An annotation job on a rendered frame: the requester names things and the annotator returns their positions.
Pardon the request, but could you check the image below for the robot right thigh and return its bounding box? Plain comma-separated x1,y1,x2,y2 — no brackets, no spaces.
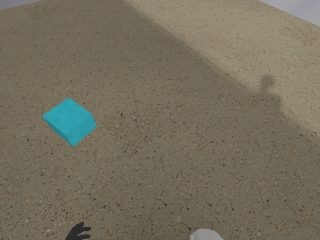
190,228,223,240

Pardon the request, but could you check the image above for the carton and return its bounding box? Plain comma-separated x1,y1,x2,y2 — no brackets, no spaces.
42,98,97,147

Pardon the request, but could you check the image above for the robot left hand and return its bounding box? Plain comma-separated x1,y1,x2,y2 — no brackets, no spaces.
65,222,91,240

